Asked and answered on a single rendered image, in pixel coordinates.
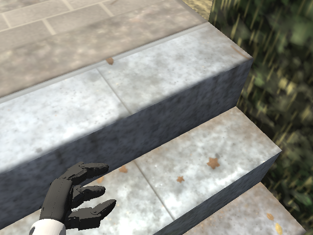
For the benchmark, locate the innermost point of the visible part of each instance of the stairs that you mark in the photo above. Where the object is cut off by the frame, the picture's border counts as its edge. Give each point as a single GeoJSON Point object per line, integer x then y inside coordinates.
{"type": "Point", "coordinates": [191, 164]}

